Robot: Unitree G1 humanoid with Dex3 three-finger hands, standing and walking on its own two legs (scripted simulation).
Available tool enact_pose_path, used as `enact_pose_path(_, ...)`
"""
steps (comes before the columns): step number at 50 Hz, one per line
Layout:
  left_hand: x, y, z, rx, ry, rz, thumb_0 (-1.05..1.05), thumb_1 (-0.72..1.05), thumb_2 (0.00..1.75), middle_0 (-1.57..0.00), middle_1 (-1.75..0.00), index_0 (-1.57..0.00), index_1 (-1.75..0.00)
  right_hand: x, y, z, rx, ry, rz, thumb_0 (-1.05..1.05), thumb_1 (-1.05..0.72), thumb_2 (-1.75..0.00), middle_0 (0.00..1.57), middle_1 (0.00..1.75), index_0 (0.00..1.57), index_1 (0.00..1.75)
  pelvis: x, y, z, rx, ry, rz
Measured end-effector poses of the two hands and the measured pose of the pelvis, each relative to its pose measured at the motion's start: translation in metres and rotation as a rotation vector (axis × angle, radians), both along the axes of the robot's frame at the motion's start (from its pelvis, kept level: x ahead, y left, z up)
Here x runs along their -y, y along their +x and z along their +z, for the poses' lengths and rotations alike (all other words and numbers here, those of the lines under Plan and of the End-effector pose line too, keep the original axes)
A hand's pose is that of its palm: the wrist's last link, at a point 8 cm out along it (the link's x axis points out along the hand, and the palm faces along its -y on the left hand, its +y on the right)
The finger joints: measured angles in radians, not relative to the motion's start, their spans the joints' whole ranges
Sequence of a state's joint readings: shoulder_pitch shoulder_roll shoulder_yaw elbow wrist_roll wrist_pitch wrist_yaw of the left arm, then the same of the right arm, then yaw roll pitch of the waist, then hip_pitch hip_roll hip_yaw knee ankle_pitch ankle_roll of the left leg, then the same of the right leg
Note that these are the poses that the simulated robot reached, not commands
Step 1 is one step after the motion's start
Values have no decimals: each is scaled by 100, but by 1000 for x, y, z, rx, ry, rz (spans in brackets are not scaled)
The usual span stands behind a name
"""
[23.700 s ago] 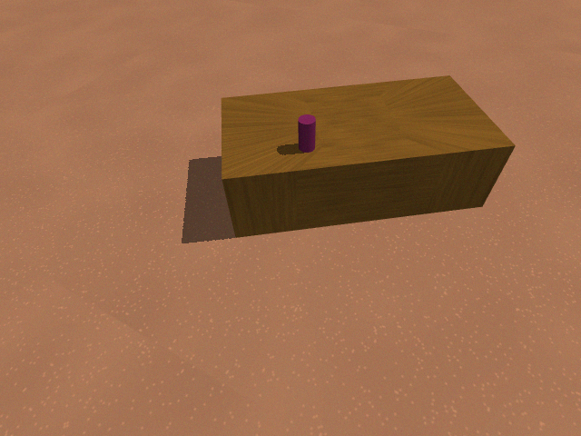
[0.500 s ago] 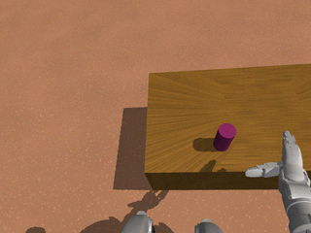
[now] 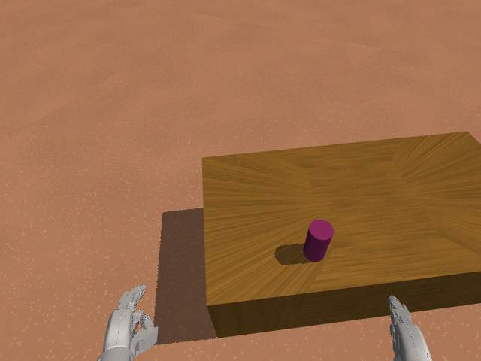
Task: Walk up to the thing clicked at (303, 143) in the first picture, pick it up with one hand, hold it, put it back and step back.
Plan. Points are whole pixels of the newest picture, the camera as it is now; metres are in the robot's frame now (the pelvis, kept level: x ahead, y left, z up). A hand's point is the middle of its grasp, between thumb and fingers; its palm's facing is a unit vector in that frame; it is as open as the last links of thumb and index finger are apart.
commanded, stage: home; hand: right
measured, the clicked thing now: (317, 241) +0.50 -0.20 -0.31
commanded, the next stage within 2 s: stand in 1.78 s
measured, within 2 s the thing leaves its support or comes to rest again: neither
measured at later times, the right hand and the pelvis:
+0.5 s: hand out of the picture +0.11 -0.24 -0.10, palm faces -0.03 +0.93 -0.37, open 17.4 cm; pelvis -0.01 -0.01 +0.02, yaw +0 degrees
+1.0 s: hand out of the picture +0.04 -0.26 -0.11, palm faces -0.01 +0.92 -0.38, open 17.4 cm; pelvis -0.01 -0.01 +0.04, yaw +0 degrees
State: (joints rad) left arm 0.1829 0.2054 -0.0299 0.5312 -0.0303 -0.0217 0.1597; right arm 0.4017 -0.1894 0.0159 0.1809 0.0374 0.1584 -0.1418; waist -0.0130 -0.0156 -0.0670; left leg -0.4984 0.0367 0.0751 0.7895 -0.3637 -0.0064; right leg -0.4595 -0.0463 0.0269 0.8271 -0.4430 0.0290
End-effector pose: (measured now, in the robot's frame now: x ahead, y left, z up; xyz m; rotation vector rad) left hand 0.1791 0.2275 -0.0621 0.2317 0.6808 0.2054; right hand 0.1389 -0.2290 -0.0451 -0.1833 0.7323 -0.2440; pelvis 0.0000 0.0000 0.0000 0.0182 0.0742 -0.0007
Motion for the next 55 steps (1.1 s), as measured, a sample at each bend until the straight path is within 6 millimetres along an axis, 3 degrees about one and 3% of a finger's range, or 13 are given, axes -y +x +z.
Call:
enact_pose_path(14, -7, -49, -13, -52, 3, 35, 1, 90, 90, -20, -30, -21, -30, -1, 1, 4, 22, -17, 36, -1, 55, -5, 5, 5, 5, 5, 2, -12, -2, 5, -3, 11)
enact_pose_path(17, -10, -60, -23, -154, 41, -47, 1, 90, 90, -20, -30, -21, -30, 7, -2, -9, -37, -61, 124, -1, 55, -5, 5, 5, 5, 5, 4, -13, 2, 41, -9, 10)
enact_pose_path(26, -34, -92, -28, -358, 19, -26, 1, 90, 90, -20, -30, -21, -30, 57, -44, -23, -279, -118, 102, -1, 52, -6, 6, 6, 6, 5, 7, -5, 20, 93, -25, 8)
enact_pose_path(33, -44, -111, -29, -452, 17, 12, 1, 90, 90, -20, -30, -21, -30, 76, -73, -23, -394, -133, 37, -1, 54, -5, 5, 5, 5, 5, 9, -1, 30, 118, -29, 8)
enact_pose_path(55, -51, -146, -32, -563, -3, 36, 1, 90, 90, -20, -30, -21, -30, 69, -110, -28, -513, -97, 1, -1, 53, -5, 6, 5, 6, 5, 5, -17, 40, 156, -31, 4)
